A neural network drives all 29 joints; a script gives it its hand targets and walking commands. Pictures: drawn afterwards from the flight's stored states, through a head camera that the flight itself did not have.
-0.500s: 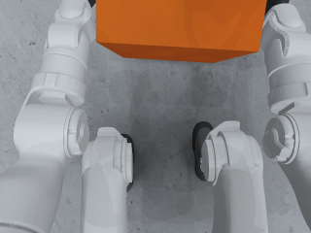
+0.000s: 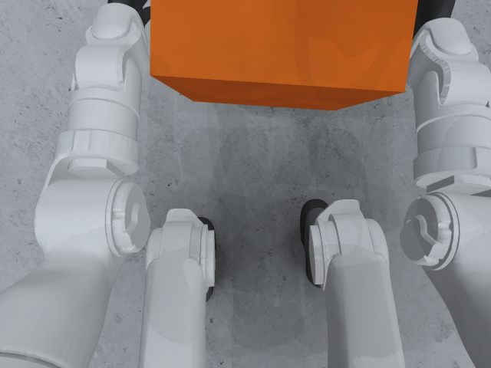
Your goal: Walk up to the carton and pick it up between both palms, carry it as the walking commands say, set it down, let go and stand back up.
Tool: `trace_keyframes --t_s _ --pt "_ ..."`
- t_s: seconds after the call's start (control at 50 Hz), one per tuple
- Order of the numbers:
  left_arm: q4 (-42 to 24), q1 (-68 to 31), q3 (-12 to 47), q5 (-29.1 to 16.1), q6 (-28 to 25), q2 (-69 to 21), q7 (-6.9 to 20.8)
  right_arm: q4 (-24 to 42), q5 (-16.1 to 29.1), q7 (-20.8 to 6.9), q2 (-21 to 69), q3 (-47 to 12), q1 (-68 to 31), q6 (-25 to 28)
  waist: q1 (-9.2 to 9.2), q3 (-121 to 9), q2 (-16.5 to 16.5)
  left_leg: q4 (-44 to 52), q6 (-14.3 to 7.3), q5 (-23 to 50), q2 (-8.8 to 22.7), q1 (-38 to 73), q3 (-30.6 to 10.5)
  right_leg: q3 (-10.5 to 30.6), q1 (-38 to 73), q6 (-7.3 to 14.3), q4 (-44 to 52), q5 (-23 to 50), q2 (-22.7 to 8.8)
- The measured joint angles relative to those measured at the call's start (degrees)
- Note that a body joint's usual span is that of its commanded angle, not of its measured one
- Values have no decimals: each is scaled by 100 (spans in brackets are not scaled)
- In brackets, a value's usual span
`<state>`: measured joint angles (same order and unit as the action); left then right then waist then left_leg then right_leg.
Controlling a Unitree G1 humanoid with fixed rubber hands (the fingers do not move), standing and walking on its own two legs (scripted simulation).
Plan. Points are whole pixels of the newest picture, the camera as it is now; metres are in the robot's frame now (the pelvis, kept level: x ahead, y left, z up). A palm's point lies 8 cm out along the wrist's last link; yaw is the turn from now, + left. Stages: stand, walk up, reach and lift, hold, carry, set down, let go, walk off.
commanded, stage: reach and lift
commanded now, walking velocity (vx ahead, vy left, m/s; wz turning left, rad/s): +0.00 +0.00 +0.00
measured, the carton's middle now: (273, 38) +0.55 -0.05 -0.19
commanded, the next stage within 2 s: none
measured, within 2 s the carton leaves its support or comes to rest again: neither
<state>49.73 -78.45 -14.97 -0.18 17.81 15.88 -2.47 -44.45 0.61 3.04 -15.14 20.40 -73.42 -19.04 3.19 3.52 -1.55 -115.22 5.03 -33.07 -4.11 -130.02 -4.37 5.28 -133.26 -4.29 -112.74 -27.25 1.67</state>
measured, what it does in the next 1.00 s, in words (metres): rises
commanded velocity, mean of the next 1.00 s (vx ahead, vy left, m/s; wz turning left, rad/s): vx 0.00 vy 0.00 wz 0.00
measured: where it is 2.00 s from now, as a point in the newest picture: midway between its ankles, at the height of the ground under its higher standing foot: (259, 265)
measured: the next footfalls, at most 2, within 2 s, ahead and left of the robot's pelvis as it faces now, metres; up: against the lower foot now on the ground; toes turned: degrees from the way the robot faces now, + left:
none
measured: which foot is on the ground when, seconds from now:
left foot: down 0.00-1.00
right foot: down 0.00-1.00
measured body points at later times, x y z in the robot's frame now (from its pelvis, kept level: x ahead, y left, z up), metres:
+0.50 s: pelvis -0.01 +0.00 +0.05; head +0.32 -0.02 +0.36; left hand +0.56 +0.13 -0.05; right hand +0.52 -0.23 -0.05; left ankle +0.10 +0.14 -0.38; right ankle +0.12 -0.14 -0.38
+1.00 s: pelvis +0.00 +0.00 +0.11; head +0.29 -0.02 +0.45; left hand +0.54 +0.13 +0.03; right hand +0.50 -0.23 +0.02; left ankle +0.10 +0.14 -0.38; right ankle +0.12 -0.14 -0.38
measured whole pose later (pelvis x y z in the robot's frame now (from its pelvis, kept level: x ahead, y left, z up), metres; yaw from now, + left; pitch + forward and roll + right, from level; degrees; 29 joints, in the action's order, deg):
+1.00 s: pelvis +0.00 +0.00 +0.11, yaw +0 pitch +49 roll +1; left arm 41.7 -63.5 -22.4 8.0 22.6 8.2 1.9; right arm -34.9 -9.5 -1.5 -6.3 28.0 -59.6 -25.2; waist 2.8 -10.8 -1.4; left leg -92.5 4.2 -27.5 -4.6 -114.2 -5.1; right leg 6.2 -116.8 -4.4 -90.4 -22.7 2.6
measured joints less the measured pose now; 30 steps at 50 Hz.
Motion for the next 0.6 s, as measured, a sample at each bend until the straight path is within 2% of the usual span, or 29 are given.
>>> trace_keyframes --t_s 0.38,0.6 --pt "-270 448 -443 455 268 -319 188 307 -528 -232 333 459 394 -324 14 -698 14 840 -29 259 -29 433 -18 26 474 -11 829 207 38" --pt "-554 754 -507 545 405 -454 247 636 -671 -300 497 560 686 -495 -12 -917 28 1305 -36 397 -37 728 -34 46 779 -12 1286 328 68"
